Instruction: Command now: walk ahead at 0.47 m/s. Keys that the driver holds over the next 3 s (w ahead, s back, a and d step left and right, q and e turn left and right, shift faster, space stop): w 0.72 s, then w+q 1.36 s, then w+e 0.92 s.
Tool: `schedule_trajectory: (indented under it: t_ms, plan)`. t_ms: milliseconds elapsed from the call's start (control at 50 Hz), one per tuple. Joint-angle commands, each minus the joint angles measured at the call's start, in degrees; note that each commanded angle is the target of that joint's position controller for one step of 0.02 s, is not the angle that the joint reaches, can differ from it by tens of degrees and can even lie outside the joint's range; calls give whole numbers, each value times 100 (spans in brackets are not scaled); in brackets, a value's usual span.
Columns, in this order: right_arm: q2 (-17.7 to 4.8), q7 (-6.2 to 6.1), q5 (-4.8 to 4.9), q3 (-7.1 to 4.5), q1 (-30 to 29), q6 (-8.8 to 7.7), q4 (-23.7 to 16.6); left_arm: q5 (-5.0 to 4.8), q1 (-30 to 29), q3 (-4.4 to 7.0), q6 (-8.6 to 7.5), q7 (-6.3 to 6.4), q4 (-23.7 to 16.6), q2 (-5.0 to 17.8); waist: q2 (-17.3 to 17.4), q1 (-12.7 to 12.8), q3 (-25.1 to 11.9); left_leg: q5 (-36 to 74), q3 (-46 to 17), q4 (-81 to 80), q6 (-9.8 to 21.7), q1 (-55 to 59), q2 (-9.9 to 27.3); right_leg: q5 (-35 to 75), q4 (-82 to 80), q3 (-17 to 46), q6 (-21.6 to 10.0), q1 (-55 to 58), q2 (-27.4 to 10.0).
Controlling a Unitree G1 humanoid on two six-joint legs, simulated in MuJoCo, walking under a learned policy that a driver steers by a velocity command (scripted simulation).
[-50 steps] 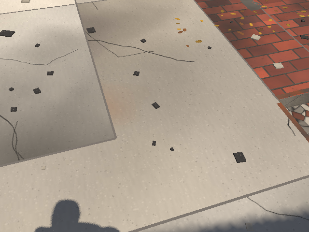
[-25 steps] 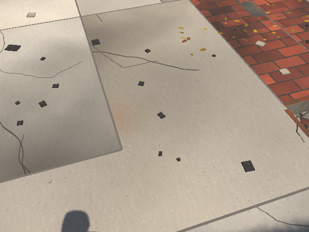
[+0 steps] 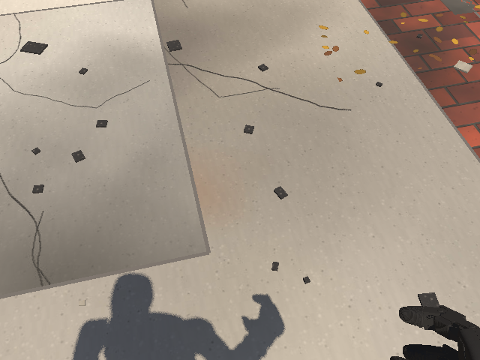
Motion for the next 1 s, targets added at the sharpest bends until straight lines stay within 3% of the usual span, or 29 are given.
schedule_trajectory:
  t_ms: [20, 40, 60, 80, 100, 120, 180, 260, 340, 420, 460, 500, 520, 540, 560, 580, 600, 620, 640, 660, 700, 740, 880, 940, 1000]
  plan:
    - [-1668, -38, -102, -507, 2755, 43, 510, 5, 712, -141, -149, -47, -462, -195, 1854, -872, -2578, -2257, -4429, -1066, 1522, 5484, 2283, -304, 4876, 424, -109, -4046, 552]
    - [-1092, -22, -46, -365, 2416, 16, 470, -161, 155, 9, -282, -72, -464, 501, 1169, -1040, -1877, -2890, -4628, -1670, 1230, 4907, 2070, -325, 5484, 920, -225, -4643, 266]
    - [-896, -34, -39, -306, 1901, -13, 404, -286, -499, 104, -356, -83, -679, 817, 793, -928, -966, -2507, -3693, -1745, 990, 4020, 1931, 230, 5498, 712, -321, -4952, -19]
    - [-844, -26, -79, -284, 1474, -47, 331, -242, -776, 98, -391, -37, -734, 794, 196, -724, -603, -1651, -3013, -1853, 894, 3147, 1746, 796, 5230, 600, -334, -4671, -325]
    - [-730, -10, -147, -261, 1249, -81, 315, -142, -877, 138, -374, -1, -743, 754, 123, -545, -389, -967, -2451, -1957, 846, 2511, 1523, 1116, 4926, 558, -313, -4408, -518]
    - [-635, -8, -215, -232, 1166, -112, 341, -104, -734, 143, -313, 3, -720, 659, 312, -357, -423, -694, -2097, -2103, 816, 2156, 1359, 1319, 4759, 614, -308, -4045, -672]
    - [-631, -18, -154, -225, 1299, -173, 500, -70, -779, 132, -150, 18, -762, 471, 366, -231, -232, -418, -1577, -2464, 947, 1687, 1237, 1475, 4252, 502, -189, -4023, -793]
    - [-892, -164, -133, -270, 1716, -127, 672, 23, -1707, 125, -153, 14, -1098, 502, 179, -443, 73, -68, -1223, -2653, 936, 1887, 1186, 2611, 2935, 420, 42, -4761, -827]
    - [-1014, -236, -62, -271, 2160, -63, 835, -14, -2537, 30, -247, -84, -1314, 351, 168, -752, 153, 158, -757, -2619, 716, 2077, 1005, 3592, 1516, 126, 55, -4442, -539]
    - [-1033, -245, -30, -273, 2619, 59, 1058, -75, -3188, -21, -299, -227, -1578, 382, 178, -948, 277, 361, -780, -2293, 711, 2887, 1284, 3375, 891, 99, -36, -4613, -384]
    - [-1096, -264, -25, -302, 2668, 135, 1108, -83, -3290, -10, -330, -302, -1690, 477, 254, -872, 236, 767, -859, -2003, 645, 3324, 1488, 2928, 698, 118, -178, -4609, -317]
    - [-1191, -284, -26, -334, 2541, 195, 1085, -87, -2926, 59, -349, -331, -1637, 673, 421, -593, -30, 1907, -831, -1505, 521, 3539, 1526, 2462, 575, -18, -353, -3968, -120]
    - [-1200, -286, -33, -330, 2409, 229, 1053, -80, -2313, 156, -356, -318, -1468, 843, 456, -227, -414, 2863, -659, -785, 413, 3462, 1351, 2462, 434, -193, -504, -3077, 70]
    - [-1051, -294, -78, -261, 2388, 245, 986, -55, -1310, 301, -352, -269, -1170, 1152, 366, 196, -1103, 2893, -431, 402, 240, 2882, 1038, 2622, 551, -92, -731, -1563, -36]
    - [-560, -257, -158, -88, 2829, 166, 803, 74, -408, 442, -332, -222, -1010, 1730, -570, 229, -2124, 996, -123, 2569, -120, 838, 409, 2426, 713, 1927, -1471, 866, -1492]
    - [-257, -221, -102, 15, 3075, 37, 915, -21, -196, 403, -280, -234, -897, 1547, -1535, 178, -2684, -2784, -509, 3978, -314, -624, -335, 1523, -169, 4080, -2042, 1772, -2226]
    - [-943, -188, 49, -155, 2595, -82, 815, -54, -503, 253, -270, -234, -948, 1125, -1046, 261, -1980, -2801, -991, 4494, -193, -1251, 31, 1038, -412, 3713, -1760, 1282, -2023]
    - [-1044, -175, 154, -183, 2088, -149, 650, -24, -958, 194, -261, -210, -1050, 949, -782, 148, -1248, -2321, -824, 4434, -120, -1408, 329, 1269, -537, 2864, -1549, 455, -1809]
    - [-973, -198, 99, -181, 1858, -156, 610, 14, -1349, 148, -273, -222, -1091, 824, -370, -37, -740, -1836, -684, 4042, -145, -1249, 584, 1759, -767, 2257, -1445, -405, -1566]
    - [-940, -223, 10, -223, 1834, -105, 625, 52, -1586, 100, -304, -235, -1126, 654, -355, -224, -512, -1522, -706, 3659, -175, -947, 776, 2128, -954, 1854, -1347, -967, -1355]
    - [-677, -228, -36, -196, 2065, 33, 696, 65, -1692, 94, -342, -265, -1087, 627, -438, -457, -409, -1257, -679, 3364, -270, -467, 878, 2470, -1280, 1458, -1366, -1556, -1177]
    - [-561, -246, -45, -176, 2001, 136, 657, 48, -1639, 131, -391, -250, -988, 765, -389, -545, -264, -988, -637, 3019, -389, -587, 930, 2832, -1484, 1056, -1427, -1767, -1161]
    - [-434, -142, -27, -128, 796, 120, 264, 66, -1253, 178, -376, -84, -695, 989, -288, -151, 88, 996, -465, 867, -413, -662, 686, 2977, -1771, -197, -1076, -1584, -974]
    - [-415, -59, -13, -105, 362, 117, 32, 13, -984, 198, -302, -62, -529, 1027, -215, 9, 220, 960, -425, 439, -302, -902, 615, 3101, -1631, -394, -1018, -903, -1199]
    - [-468, 67, -13, -120, 142, 118, -204, -29, -932, 238, -163, -32, -464, 1087, -245, -15, 252, 288, -285, 238, -110, -1113, 525, 3762, -1181, -528, -887, -182, -1438]
Next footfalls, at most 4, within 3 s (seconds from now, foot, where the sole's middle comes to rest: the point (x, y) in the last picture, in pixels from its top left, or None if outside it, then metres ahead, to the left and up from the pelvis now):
0.54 right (315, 352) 0.48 -0.13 -0.75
1.10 left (228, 250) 0.77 0.12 -0.75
1.58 right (266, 169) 1.10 0.02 -0.75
2.10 left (161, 150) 1.16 0.40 -0.75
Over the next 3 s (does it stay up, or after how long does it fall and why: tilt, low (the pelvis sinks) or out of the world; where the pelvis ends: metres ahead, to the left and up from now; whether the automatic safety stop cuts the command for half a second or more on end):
stays up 1.51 0.54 0.03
